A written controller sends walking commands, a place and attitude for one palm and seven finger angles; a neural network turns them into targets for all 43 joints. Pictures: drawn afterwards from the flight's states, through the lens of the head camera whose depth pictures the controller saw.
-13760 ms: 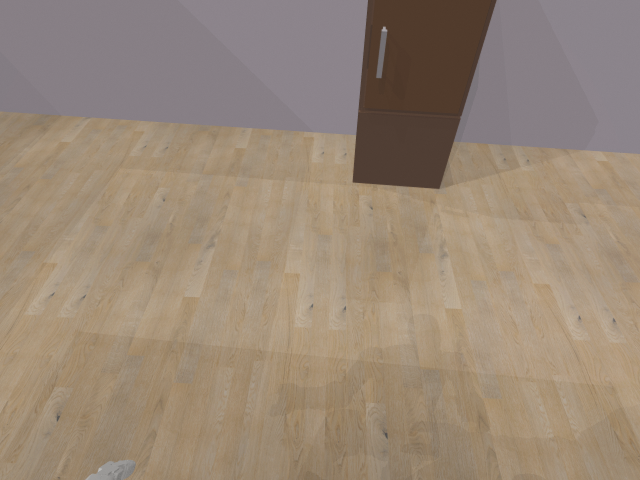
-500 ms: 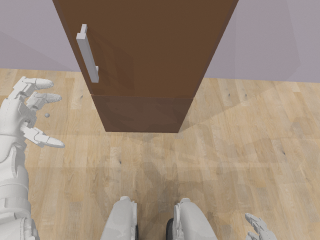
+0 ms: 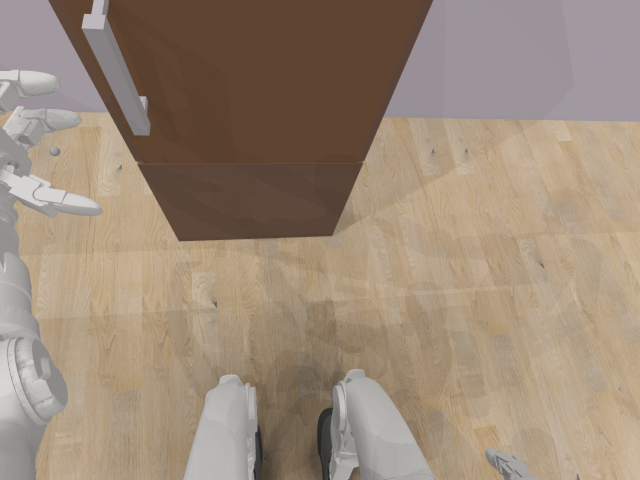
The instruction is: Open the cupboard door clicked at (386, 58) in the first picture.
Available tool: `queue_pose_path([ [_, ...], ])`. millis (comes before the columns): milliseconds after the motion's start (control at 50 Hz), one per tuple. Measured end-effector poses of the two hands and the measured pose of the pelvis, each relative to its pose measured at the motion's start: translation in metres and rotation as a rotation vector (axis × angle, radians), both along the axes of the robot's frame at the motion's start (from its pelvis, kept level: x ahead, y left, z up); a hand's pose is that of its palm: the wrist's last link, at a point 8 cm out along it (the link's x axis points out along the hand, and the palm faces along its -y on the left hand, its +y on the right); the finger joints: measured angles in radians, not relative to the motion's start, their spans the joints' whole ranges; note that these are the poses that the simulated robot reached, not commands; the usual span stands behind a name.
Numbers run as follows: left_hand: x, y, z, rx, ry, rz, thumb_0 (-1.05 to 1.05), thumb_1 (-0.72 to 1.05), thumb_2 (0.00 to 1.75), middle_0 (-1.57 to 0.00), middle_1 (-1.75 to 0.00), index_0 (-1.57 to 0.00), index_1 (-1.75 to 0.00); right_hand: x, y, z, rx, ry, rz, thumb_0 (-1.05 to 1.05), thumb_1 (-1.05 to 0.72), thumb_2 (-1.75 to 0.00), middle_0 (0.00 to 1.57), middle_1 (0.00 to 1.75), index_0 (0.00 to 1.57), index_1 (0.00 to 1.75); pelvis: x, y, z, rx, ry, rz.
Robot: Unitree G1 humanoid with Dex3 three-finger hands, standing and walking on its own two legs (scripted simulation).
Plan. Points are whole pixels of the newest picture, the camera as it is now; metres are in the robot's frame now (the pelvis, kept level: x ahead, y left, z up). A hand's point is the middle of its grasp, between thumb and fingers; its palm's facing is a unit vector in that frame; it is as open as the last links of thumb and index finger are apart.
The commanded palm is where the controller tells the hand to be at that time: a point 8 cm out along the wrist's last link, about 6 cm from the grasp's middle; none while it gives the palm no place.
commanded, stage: move the hooked fingers beside the handle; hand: left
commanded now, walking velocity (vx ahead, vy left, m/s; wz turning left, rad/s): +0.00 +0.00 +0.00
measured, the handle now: (123, 72) +0.59 +0.23 +0.04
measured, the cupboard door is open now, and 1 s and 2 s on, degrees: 0 0 0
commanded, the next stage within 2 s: slide the fingers in behind the handle in 1.18 s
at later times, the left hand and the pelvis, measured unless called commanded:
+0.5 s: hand (79, 109) +0.54 +0.28 +0.02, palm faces +0.05 -1.00 -0.04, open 14.0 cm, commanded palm +0.53 +0.30 +0.03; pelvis -0.01 +0.00 -0.02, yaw -2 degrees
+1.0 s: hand (78, 115) +0.54 +0.28 +0.02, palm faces +0.06 -1.00 -0.02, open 14.0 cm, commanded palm +0.53 +0.29 +0.03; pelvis +0.00 +0.01 -0.01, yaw -2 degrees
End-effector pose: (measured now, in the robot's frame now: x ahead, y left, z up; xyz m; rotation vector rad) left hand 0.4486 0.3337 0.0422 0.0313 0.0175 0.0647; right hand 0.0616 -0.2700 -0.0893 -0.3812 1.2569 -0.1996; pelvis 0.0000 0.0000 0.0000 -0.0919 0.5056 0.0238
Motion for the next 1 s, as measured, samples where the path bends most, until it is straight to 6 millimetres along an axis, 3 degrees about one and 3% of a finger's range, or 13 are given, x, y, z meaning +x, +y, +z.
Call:
queue_pose_path([
  [420, 0.068, -0.005, -0.009, -0.005, 0.007, -0.011, -0.01, -0.5, 0.3, -0.3, -1.2, -0.3, -1.2, -0.052, 0.0, -0.011, -0.039, 0.165, -0.065, 0.0, -0.9, -0.89, 0.2, 0.3, 0.21, 0.3, -0.007, 0.001, -0.023, -0.031, 0.076, -0.007],
  [580, 0.067, 0.0, -0.017, 0.003, 0.024, 0.002, -0.01, -0.5, 0.3, -0.3, -1.2, -0.3, -1.2, -0.065, 0.013, -0.013, 0.0, 0.217, -0.092, 0.0, -0.9, -0.89, 0.2, 0.3, 0.21, 0.3, -0.006, 0.004, -0.022, -0.032, 0.088, -0.02],
  [840, 0.06, 0.0, -0.005, -0.005, 0.025, -0.016, -0.01, -0.5, 0.3, -0.3, -1.2, -0.3, -1.2, -0.049, 0.014, -0.003, -0.003, 0.189, -0.07, 0.0, -0.9, -0.89, 0.21, 0.3, 0.21, 0.3, -0.001, 0.007, -0.011, -0.038, 0.068, -0.003],
  [1000, 0.062, -0.005, -0.017, -0.013, 0.045, 0.0, -0.01, -0.5, 0.3, -0.3, -1.2, -0.3, -1.2, -0.038, 0.007, -0.002, -0.03, 0.15, -0.051, 0.0, -0.9, -0.89, 0.2, 0.3, 0.21, 0.3, -0.002, 0.007, -0.014, -0.036, 0.067, -0.005],
])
